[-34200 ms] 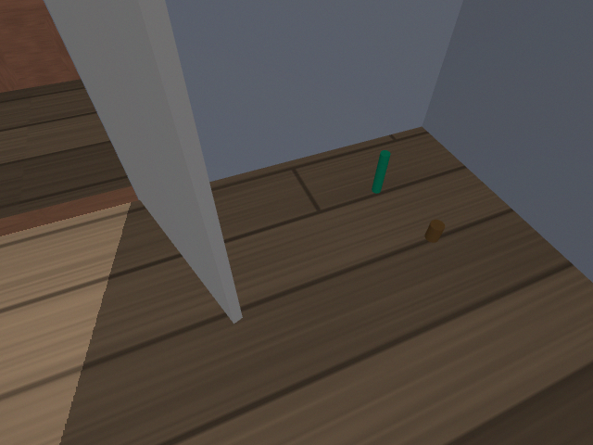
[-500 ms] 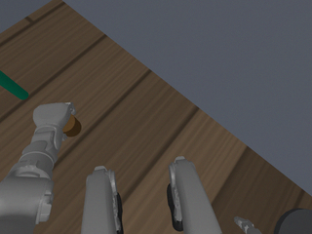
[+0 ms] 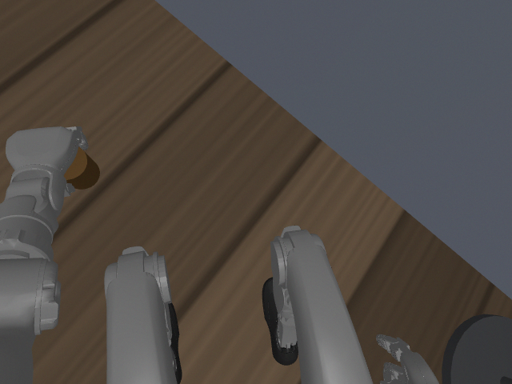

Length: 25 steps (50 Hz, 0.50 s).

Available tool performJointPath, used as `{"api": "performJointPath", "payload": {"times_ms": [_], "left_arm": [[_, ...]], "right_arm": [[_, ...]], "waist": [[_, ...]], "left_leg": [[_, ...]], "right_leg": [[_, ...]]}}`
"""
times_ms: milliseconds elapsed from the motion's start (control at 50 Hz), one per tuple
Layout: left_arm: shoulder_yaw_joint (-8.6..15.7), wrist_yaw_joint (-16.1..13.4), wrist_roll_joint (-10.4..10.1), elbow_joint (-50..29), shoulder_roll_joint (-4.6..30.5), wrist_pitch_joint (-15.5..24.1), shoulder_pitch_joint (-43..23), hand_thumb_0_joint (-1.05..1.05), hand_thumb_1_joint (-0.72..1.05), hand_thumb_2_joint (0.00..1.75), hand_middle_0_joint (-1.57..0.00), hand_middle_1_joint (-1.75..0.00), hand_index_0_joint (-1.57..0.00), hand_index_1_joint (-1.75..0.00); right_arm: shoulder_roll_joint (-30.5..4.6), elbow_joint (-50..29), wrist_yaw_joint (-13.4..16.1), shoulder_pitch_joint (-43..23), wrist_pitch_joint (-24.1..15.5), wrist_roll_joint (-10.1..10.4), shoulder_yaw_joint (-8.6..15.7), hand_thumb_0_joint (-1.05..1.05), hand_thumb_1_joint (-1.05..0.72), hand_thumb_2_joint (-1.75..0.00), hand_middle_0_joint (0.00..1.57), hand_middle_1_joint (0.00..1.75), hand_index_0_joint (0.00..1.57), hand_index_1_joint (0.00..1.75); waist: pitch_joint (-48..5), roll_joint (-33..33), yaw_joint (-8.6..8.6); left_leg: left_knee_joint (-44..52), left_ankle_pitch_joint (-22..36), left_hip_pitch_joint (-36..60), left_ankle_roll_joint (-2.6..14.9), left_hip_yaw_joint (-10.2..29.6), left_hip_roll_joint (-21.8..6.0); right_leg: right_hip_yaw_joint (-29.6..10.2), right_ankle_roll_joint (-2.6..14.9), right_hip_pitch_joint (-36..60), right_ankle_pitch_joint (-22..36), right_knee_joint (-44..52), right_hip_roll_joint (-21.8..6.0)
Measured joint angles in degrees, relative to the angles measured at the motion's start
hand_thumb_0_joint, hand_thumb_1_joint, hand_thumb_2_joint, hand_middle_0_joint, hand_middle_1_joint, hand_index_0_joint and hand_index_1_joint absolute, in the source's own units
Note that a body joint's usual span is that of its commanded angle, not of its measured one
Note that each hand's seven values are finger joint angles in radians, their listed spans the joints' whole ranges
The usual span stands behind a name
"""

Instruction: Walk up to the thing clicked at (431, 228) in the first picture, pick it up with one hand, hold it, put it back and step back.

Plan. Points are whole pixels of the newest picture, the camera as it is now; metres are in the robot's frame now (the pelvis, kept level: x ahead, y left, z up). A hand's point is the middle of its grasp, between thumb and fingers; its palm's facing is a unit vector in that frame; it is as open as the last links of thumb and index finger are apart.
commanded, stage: crouch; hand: left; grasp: from above
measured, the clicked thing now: (74, 167) +0.47 +0.26 -0.21
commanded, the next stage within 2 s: lower in 0.48 s
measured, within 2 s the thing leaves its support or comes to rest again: rests again in 1.56 s
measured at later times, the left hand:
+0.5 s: hand (71, 175) +0.46 +0.27 -0.22, palm faces -0.45 -0.04 -0.89, open 9.0 cm
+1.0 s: hand (81, 180) +0.47 +0.27 -0.28, palm faces -0.46 -0.06 -0.89, open 9.0 cm
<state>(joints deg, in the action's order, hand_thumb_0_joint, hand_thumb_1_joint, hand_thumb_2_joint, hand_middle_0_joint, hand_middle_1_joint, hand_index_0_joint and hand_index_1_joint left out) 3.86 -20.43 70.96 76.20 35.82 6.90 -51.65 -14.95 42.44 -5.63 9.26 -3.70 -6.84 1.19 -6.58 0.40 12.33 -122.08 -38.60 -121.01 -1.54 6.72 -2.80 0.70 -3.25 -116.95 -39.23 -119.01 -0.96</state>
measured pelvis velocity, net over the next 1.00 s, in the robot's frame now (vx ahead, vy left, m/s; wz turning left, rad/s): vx -0.01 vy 0.00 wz -0.05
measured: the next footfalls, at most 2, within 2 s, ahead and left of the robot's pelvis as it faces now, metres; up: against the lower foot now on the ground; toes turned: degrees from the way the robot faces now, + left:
none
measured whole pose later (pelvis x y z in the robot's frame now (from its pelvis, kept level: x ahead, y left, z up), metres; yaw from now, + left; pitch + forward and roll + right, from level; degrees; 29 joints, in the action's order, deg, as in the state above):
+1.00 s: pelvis -0.01 +0.00 -0.09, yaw -3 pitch +34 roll -8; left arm 7.3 -24.2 74.1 86.2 45.0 11.3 -57.5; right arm -15.9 43.0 -8.4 8.7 -4.4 -9.7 -4.3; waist 0.3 -2.0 16.3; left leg -138.9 -38.6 -134.5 -1.9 10.4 -1.6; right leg 1.5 -4.1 -129.3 -38.9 -134.2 0.7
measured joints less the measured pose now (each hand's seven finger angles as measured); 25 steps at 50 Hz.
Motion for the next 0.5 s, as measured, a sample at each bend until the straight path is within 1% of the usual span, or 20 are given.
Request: {"api": "performJointPath", "payload": {"times_ms": [140, 360, 500], "left_arm": [[0.67, 0.12, 0.78, 2.35, 1.51, 1.05, -1.52, 0.02, 0.17, 0.53, -0.92, -0.74, -0.66, -0.59], [1.44, -1.04, 2.00, 7.45, 3.99, 2.18, -4.80, 0.02, 0.19, 0.51, -0.91, -0.74, -0.65, -0.59], [1.33, -1.38, 2.30, 9.32, 5.24, 2.25, -6.29, 0.03, 0.20, 0.49, -0.91, -0.73, -0.66, -0.58]], "right_arm": [[-0.19, 0.57, -0.89, 1.07, 0.41, -0.29, -0.64, 0.01, -0.92, -0.90, 0.20, 0.30, 0.20, 0.30], [-0.05, 1.59, -1.40, 1.51, -0.03, -1.00, -2.11, 0.01, -0.92, -0.90, 0.20, 0.30, 0.20, 0.30], [-0.06, 1.70, -1.52, 1.33, -0.34, -1.35, -3.32, 0.01, -0.92, -0.90, 0.20, 0.30, 0.20, 0.30]], "waist": [[1.12, -0.12, 0.81], [2.46, -0.32, 2.22], [3.09, -0.40, 2.79]], "left_leg": [[-3.28, 0.39, -2.93, 0.10, 0.40, 0.11], [-7.91, 1.29, -7.15, 0.29, 0.92, 0.33], [-10.10, 1.43, -9.10, 0.34, 1.29, 0.53]], "right_leg": [[-0.11, -0.22, -2.80, 0.45, -3.08, 0.33], [-0.32, -0.33, -6.82, 1.38, -7.44, 0.86], [-0.31, -0.45, -8.56, 1.48, -9.44, 1.05]]}}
